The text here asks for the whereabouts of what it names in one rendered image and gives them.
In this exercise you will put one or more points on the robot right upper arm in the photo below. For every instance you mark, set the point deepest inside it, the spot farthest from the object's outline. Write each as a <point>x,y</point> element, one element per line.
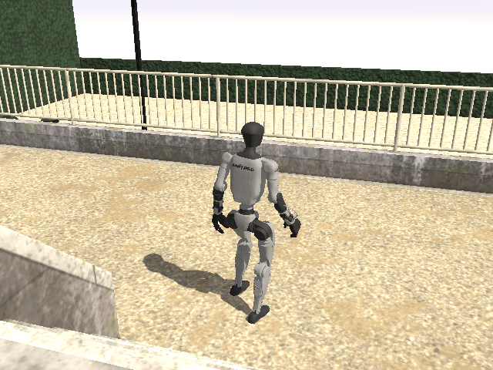
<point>271,168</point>

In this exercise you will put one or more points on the robot left upper arm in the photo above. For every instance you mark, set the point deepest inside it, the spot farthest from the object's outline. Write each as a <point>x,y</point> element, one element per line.
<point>223,171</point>

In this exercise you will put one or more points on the robot foot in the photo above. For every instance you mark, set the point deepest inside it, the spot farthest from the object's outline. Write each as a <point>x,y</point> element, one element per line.
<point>253,317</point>
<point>235,290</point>

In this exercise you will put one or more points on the robot right foot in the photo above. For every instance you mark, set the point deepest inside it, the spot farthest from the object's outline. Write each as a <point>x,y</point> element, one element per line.
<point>253,317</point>

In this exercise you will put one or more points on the right robot hand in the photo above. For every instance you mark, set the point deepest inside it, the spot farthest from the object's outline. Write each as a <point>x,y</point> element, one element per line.
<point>293,227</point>

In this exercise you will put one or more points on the left robot forearm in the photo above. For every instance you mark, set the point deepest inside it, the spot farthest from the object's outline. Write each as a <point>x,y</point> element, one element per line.
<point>217,201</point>

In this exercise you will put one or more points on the robot left foot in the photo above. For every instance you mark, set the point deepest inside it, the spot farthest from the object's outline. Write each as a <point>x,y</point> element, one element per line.
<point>235,290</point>

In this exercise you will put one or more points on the left robot hand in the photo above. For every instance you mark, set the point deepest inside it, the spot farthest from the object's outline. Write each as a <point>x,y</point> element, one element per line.
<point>221,218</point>

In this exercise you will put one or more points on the right robot forearm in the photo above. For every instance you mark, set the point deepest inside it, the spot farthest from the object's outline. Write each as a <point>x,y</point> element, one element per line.
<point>283,211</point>

